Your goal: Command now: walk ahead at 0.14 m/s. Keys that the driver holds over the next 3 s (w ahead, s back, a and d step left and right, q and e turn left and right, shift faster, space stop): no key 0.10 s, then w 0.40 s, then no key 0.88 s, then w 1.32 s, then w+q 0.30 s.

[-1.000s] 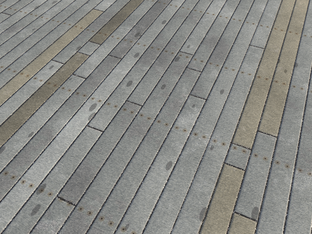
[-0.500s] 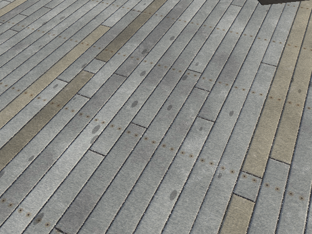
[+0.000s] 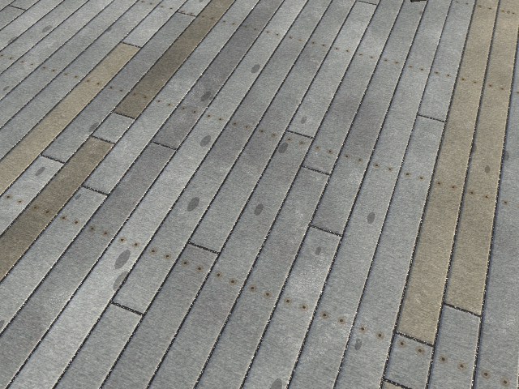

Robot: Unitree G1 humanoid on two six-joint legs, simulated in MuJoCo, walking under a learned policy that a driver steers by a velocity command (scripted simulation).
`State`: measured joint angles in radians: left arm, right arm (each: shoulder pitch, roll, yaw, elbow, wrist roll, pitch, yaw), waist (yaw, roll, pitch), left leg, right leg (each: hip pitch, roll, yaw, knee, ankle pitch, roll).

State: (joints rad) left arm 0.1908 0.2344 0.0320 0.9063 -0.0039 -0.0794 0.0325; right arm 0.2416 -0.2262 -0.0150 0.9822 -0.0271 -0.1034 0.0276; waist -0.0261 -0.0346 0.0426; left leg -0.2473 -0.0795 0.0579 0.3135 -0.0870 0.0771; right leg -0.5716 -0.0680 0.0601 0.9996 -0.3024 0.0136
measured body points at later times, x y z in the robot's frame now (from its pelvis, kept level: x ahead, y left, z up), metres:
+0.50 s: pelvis +0.14 -0.02 +0.01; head +0.16 -0.03 +0.46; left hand +0.09 +0.23 -0.13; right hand +0.29 -0.27 -0.12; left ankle +0.24 +0.14 -0.70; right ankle +0.09 -0.13 -0.74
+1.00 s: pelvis +0.26 +0.05 +0.00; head +0.28 +0.06 +0.45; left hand +0.34 +0.30 -0.15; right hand +0.34 -0.19 -0.15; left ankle +0.29 +0.13 -0.74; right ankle +0.29 -0.09 -0.74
